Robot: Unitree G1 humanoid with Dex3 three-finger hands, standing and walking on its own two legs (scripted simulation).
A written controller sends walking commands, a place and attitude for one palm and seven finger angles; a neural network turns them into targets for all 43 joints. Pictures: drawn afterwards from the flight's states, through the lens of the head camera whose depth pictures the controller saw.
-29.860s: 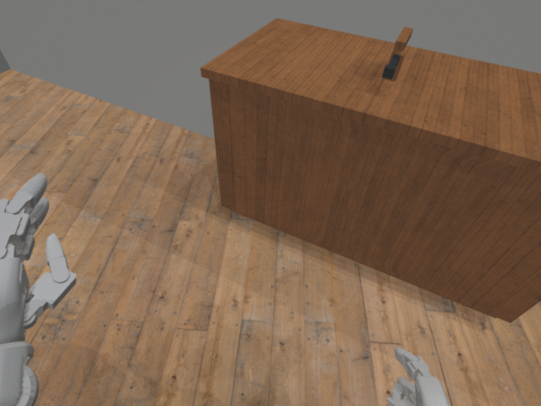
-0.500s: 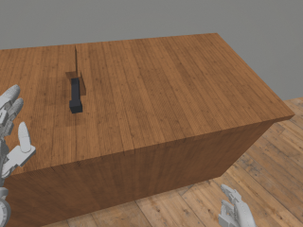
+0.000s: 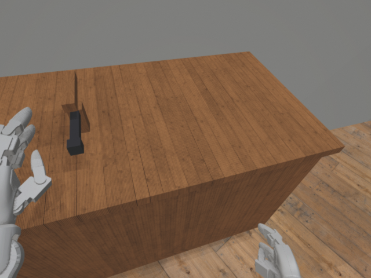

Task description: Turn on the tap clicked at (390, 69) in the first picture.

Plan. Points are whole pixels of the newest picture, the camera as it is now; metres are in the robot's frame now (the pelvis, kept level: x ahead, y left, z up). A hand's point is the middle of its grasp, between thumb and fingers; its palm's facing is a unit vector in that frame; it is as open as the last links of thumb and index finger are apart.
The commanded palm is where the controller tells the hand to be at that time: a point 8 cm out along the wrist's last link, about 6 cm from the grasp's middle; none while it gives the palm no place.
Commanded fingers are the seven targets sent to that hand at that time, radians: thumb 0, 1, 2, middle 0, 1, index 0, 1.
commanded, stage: shuffle to correct the standing spot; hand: left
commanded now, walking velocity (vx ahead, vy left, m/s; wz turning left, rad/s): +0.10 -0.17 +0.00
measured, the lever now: (75, 146) +0.35 +0.28 +0.07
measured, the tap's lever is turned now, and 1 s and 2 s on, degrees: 0 0 0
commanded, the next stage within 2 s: come to a stop and stand still in 0.50 s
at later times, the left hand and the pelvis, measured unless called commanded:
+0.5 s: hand (89, 170) +0.25 +0.19 +0.15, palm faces +0.33 -0.88 -0.35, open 7.4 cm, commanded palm +0.19 +0.23 +0.18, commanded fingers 0.00 0.90 0.90 -0.20 -0.30 -0.20 -0.30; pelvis +0.03 -0.05 -0.01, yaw +0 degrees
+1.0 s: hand (74, 162) +0.25 +0.21 +0.17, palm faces +0.35 -0.85 -0.39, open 7.4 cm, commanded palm +0.18 +0.25 +0.18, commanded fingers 0.00 0.90 0.90 -0.20 -0.30 -0.20 -0.30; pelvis +0.02 -0.02 -0.01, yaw -2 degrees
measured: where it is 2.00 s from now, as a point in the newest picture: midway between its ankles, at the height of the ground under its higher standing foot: outside the picture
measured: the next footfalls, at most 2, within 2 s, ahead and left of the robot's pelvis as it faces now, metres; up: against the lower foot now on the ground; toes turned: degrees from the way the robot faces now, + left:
none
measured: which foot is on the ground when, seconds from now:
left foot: down 0.00-1.00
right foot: down 0.00-1.00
